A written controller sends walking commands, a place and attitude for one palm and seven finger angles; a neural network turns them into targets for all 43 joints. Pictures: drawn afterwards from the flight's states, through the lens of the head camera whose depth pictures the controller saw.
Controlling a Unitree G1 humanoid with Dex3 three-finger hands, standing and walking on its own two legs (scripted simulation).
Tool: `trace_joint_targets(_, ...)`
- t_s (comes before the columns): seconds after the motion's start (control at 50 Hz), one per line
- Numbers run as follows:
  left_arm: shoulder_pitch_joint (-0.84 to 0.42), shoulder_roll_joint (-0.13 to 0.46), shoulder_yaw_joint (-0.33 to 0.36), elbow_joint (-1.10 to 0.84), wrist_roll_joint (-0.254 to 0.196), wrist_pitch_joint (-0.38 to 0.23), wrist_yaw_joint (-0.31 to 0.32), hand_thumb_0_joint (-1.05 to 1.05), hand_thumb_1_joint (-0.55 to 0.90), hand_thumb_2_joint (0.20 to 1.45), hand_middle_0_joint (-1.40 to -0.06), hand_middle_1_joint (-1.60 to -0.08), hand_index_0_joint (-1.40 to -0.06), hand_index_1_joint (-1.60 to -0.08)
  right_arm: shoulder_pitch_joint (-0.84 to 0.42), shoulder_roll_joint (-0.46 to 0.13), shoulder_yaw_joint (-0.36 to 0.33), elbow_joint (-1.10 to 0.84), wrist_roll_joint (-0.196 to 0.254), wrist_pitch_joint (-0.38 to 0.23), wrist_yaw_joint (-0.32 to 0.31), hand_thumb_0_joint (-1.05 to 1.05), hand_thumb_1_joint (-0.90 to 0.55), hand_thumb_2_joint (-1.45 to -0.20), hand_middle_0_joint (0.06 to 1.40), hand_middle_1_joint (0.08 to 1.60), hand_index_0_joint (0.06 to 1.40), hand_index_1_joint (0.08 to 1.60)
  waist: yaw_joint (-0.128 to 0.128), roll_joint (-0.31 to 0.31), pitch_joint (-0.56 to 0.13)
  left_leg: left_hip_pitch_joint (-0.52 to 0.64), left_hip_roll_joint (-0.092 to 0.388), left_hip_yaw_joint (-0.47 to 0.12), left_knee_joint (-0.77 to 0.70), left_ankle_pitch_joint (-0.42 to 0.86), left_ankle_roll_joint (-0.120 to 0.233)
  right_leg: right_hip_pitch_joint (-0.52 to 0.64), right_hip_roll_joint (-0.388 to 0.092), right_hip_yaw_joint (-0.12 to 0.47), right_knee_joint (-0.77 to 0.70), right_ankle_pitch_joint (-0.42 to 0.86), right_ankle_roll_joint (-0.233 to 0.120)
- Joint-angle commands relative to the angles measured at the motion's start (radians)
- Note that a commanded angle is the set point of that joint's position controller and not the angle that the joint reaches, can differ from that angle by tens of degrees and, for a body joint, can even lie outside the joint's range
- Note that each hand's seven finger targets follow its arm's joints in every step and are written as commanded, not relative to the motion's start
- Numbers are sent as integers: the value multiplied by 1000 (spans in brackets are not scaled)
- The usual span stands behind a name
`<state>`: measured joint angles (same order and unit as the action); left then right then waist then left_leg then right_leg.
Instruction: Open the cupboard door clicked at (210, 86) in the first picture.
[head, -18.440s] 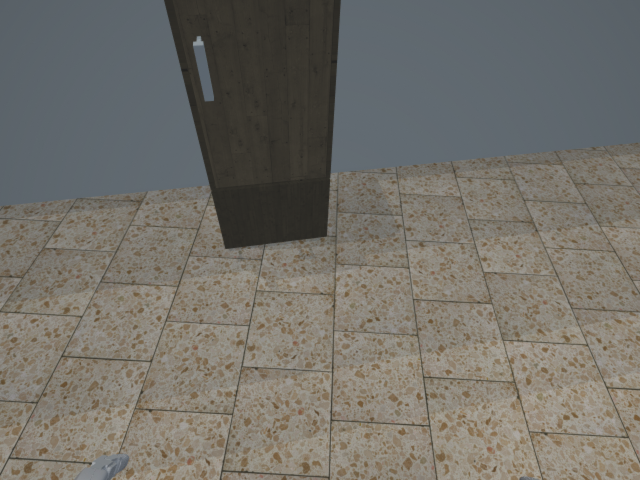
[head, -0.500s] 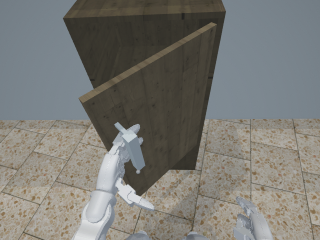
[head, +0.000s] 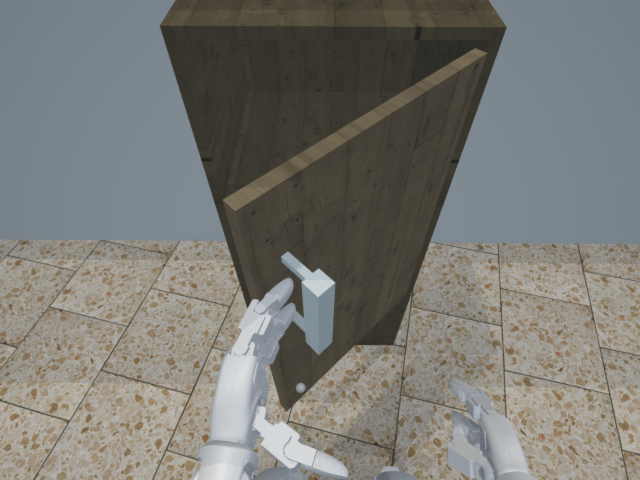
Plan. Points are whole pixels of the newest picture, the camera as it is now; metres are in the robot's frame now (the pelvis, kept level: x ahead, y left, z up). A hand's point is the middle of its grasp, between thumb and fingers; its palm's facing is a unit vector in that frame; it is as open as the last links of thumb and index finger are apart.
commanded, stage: slide the hand sideways off the handle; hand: left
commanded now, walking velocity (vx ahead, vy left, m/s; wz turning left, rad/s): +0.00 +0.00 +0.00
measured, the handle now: (306, 304) +0.31 +0.04 +0.07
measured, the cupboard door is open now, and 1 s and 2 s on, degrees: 45 44 44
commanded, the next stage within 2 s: draw the hand back to the body in 0.48 s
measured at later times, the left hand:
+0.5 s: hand (258, 446) +0.16 +0.07 +0.08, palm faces +0.04 -1.00 -0.02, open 16.3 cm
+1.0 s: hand (203, 419) +0.17 +0.12 +0.12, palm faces +0.04 -1.00 -0.07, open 16.3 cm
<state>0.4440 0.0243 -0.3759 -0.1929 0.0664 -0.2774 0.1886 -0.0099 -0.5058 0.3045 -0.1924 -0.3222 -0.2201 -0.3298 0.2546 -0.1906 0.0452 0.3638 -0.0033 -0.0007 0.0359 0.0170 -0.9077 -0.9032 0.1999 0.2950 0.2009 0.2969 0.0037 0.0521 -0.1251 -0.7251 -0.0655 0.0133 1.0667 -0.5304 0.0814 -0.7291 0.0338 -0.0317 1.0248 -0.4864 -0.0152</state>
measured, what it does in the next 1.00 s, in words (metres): stands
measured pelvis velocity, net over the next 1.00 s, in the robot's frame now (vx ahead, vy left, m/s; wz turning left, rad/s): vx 0.00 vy -0.04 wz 0.03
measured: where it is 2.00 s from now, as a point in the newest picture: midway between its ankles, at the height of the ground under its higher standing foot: outside the picture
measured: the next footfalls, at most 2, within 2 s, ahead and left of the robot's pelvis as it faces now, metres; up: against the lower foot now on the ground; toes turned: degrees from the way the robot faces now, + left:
none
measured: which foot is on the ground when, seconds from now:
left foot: down 0.00-1.00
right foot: down 0.00-1.00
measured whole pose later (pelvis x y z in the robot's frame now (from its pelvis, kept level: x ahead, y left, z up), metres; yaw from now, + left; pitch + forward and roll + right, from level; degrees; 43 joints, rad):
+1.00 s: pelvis +0.00 -0.04 +0.01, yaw +2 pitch +8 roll -1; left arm 0.67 0.23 0.06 -0.39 -0.25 -0.21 -0.15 -0.01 -0.50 0.30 -0.15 -0.30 -0.15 -0.30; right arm 0.30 -0.25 0.03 0.42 0.05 -0.08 -0.07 0.02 -0.91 -0.90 0.20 0.30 0.20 0.30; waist 0.02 0.06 -0.15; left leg -0.63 -0.03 -0.05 0.98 -0.50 0.02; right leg -0.62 0.07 -0.08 0.93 -0.46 -0.07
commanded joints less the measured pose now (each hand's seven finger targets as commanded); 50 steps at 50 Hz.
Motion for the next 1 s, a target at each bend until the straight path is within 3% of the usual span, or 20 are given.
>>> trace_joint_targets(0.0,2,-56,6,-276,11,-60,13,0,-500,300,-150,-300,-150,-300,-52,-109,-60,-186,5,-39,-8,0,-900,-900,200,300,200,300,2,-44,-178,164,81,-154,-210,373,-112,41,-3,-33,-78,194,-29)
trace_joint_targets(0.04,40,-42,14,-304,14,-56,7,0,-500,300,-150,-300,-150,-300,-49,-109,-63,-190,7,-36,-7,0,-900,-900,200,300,200,300,15,-19,-207,190,85,-162,-206,442,-124,44,-3,-29,-64,215,-29)
trace_joint_targets(0.1,120,-30,24,-339,0,-53,-7,0,-500,300,-150,-300,-150,-300,-41,-105,-64,-202,10,-28,-3,0,-900,-900,200,300,200,300,16,-48,-212,179,81,-141,-191,465,-119,70,-1,-29,-70,248,-28)
trace_joint_targets(0.22,210,8,63,-375,-28,-81,-46,0,-500,300,-150,-300,-150,-300,-47,-106,-61,-210,9,-37,-9,0,-900,-900,200,300,200,300,11,-77,-156,96,65,-119,-173,353,-100,74,3,-23,-73,236,-27)
trace_joint_targets(0.28,258,48,105,-400,-49,-106,-74,0,-500,300,-150,-300,-150,-300,-44,-110,-65,-208,8,-49,-17,0,-900,-900,200,300,200,300,10,-91,-166,63,56,-109,-155,309,-88,78,3,-13,-71,235,-26)
trace_joint_targets(0.34,269,64,106,-435,-62,-128,-110,0,-500,300,-150,-300,-150,-300,-47,-114,-66,-210,10,-62,-22,0,-900,-900,200,300,200,300,3,-42,-159,36,48,-103,-140,265,-77,63,0,0,-72,215,-26)
trace_joint_targets(0.4,319,108,168,-430,-98,-138,-148,0,-500,300,-150,-300,-150,-300,-46,-115,-68,-205,12,-70,-33,0,-900,-900,200,300,200,300,1,-79,-150,-12,39,-89,-122,200,-63,71,-1,14,-90,190,-20)
trace_joint_targets(0.56,223,140,243,-405,-169,-142,-204,0,-500,300,-150,-300,-150,-300,-60,-124,-67,-195,18,-101,-64,0,-900,-900,200,300,200,300,-20,-82,-103,-105,31,-69,-65,74,-53,38,-22,89,-164,-4,-8)
trace_joint_targets(0.58,194,176,279,-436,-174,-144,-204,0,-500,300,-150,-300,-150,-300,-57,-127,-70,-196,21,-103,-68,0,-900,-900,200,300,200,300,-17,-75,-130,-90,33,-67,-65,77,-52,49,-22,98,-172,-11,-8)
trace_joint_targets(0.64,227,261,377,-491,-193,-117,-198,0,-500,300,-150,-300,-150,-300,-56,-121,-68,-204,30,-99,-79,0,-900,-900,200,300,200,300,21,-31,-206,-61,27,-52,-77,119,-52,160,-36,142,-203,30,-4)
trace_joint_targets(0.68,244,262,411,-471,-214,-85,-206,0,-500,300,-150,-300,-150,-300,-57,-110,-65,-194,38,-95,-84,0,-900,-900,200,300,200,300,18,-56,-187,-57,25,-48,-87,124,-53,196,-47,158,-235,71,12)
trace_joint_targets(0.76,252,242,449,-384,-270,-20,-254,0,-500,300,-150,-300,-150,-300,-77,-117,-59,-175,51,-101,-99,0,-900,-900,200,300,200,300,-1,-133,-85,-59,30,-47,-98,105,-53,216,-74,195,-318,75,45)
trace_joint_targets(0.86,232,279,501,-396,-320,10,-325,0,-500,300,-150,-300,-150,-300,-77,-135,-56,-151,54,-129,-115,0,-900,-900,200,300,200,300,1,-139,-79,2,36,-56,-139,138,-48,253,-81,181,-348,128,54)
trace_joint_targets(0.92,204,305,528,-441,-331,0,-340,0,-500,300,-150,-300,-150,-300,-72,-137,-54,-138,55,-149,-119,0,-900,-900,200,300,200,300,10,-64,-88,65,36,-62,-180,180,-48,261,-67,144,-339,177,39)
trace_joint_targets(0.98,215,332,577,-463,-345,-12,-343,0,-465,315,-151,-300,-151,-300,-67,-132,-56,-120,58,-161,-119,0,-900,-900,200,300,200,300,22,-56,-120,109,36,-68,-207,236,-50,302,-56,114,-324,273,33)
